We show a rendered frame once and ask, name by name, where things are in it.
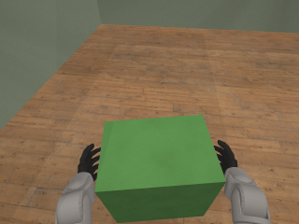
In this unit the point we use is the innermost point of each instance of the right robot forearm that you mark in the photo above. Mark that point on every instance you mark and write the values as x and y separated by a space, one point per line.
248 202

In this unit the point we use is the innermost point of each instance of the carton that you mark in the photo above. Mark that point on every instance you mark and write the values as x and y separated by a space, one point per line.
158 168

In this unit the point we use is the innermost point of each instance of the left robot forearm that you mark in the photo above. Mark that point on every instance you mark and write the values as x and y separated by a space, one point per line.
75 205

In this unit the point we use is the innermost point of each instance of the robot right hand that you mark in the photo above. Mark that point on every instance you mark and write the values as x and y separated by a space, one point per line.
226 156

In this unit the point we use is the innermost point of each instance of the robot left hand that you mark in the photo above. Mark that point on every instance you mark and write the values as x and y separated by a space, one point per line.
86 161

